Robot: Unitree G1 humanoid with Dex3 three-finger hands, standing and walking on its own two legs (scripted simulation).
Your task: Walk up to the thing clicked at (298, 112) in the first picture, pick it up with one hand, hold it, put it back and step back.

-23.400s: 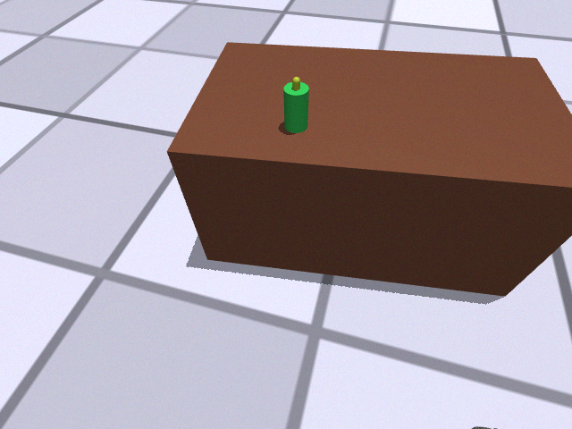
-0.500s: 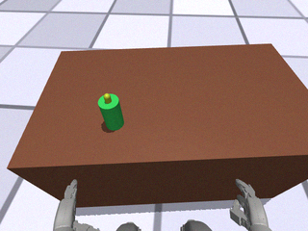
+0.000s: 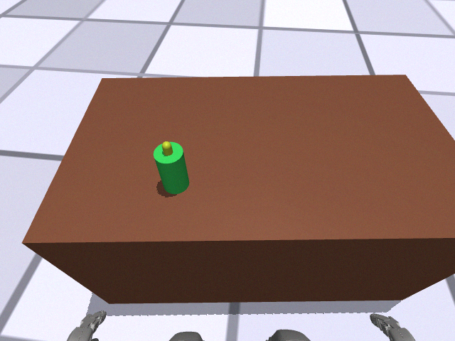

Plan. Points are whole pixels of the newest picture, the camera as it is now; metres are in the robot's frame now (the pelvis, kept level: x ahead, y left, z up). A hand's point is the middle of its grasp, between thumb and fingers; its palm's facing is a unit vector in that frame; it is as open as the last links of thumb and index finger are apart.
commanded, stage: stand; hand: left
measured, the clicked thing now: (171, 164) +0.51 +0.17 -0.06
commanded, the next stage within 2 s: none
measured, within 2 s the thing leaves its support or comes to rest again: neither
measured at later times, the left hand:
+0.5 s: hand out of the picture +0.05 +0.25 -0.12, palm faces +0.00 -0.94 -0.35, open 7.4 cm
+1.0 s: hand out of the picture +0.05 +0.25 -0.12, palm faces -0.01 -0.94 -0.35, open 7.4 cm
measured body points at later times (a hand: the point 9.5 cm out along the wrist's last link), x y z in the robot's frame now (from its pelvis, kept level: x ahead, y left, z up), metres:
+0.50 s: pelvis -0.01 +0.00 +0.04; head -0.01 -0.01 +0.49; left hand +0.05 +0.30 -0.09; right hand +0.06 -0.29 -0.10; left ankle +0.00 +0.14 -0.70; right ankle +0.01 -0.13 -0.70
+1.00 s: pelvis -0.01 +0.00 +0.04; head +0.00 -0.01 +0.49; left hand +0.05 +0.30 -0.09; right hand +0.05 -0.30 -0.10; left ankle +0.00 +0.14 -0.70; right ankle +0.01 -0.13 -0.70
